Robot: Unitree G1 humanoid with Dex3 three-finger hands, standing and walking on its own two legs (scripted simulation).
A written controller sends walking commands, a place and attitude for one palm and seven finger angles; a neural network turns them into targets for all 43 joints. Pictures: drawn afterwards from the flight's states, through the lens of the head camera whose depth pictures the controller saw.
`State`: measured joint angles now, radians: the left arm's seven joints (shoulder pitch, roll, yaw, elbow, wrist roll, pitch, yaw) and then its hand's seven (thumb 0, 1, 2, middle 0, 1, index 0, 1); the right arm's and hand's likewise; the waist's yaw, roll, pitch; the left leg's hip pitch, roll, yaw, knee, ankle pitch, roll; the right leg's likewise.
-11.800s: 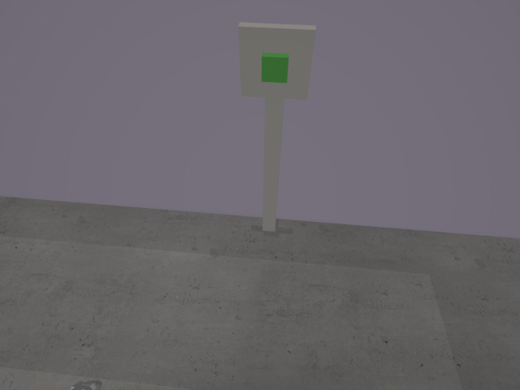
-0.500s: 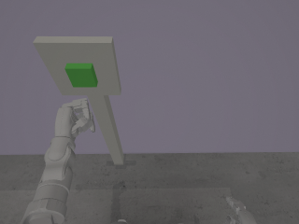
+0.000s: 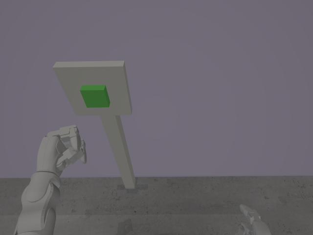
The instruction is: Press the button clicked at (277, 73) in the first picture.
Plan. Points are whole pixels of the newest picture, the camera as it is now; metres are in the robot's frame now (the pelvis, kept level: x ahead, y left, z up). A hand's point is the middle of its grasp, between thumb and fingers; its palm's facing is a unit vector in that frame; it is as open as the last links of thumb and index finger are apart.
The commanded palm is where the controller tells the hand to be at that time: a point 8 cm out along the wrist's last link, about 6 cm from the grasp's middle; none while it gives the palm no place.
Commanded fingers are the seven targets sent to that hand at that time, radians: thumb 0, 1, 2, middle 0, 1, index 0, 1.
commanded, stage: draw the hand back to the body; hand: left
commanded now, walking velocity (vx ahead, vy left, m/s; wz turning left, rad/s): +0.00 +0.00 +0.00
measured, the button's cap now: (96, 95) +0.50 +0.22 +0.09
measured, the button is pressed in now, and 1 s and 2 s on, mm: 0 0 0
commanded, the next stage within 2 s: step back with the hand held close in 1.02 s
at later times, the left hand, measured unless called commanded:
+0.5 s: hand (44, 164) +0.22 +0.23 +0.15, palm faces +0.34 -0.88 -0.32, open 3.1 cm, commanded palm +0.17 +0.27 +0.17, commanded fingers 0.00 0.90 0.90 -1.30 -1.50 -1.30 -1.50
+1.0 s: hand (16, 177) +0.18 +0.25 +0.18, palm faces +0.42 -0.83 -0.37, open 3.1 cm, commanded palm +0.13 +0.28 +0.20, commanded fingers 0.00 0.90 0.90 -1.30 -1.50 -1.30 -1.50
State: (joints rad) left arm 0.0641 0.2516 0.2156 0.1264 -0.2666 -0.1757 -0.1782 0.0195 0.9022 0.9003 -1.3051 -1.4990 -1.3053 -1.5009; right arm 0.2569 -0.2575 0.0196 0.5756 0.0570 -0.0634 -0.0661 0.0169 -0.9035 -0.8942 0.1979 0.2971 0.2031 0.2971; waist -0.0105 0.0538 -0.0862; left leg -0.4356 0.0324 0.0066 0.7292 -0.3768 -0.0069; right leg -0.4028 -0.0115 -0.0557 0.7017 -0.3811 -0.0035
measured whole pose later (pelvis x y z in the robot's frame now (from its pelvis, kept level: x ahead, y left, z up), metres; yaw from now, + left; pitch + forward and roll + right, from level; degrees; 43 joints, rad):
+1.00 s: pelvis +0.01 +0.01 +0.03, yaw +0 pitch -5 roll -1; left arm 0.54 0.30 0.28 -0.46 -0.06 -0.07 0.11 0.02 0.89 0.90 -1.31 -1.50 -1.31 -1.50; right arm 0.19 -0.22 0.02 0.62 0.00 -0.11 -0.09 0.02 -0.90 -0.89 0.20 0.30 0.20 0.30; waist 0.07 0.07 0.01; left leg -0.09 0.02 0.02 0.44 -0.26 0.00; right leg -0.05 -0.01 -0.05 0.39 -0.25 0.01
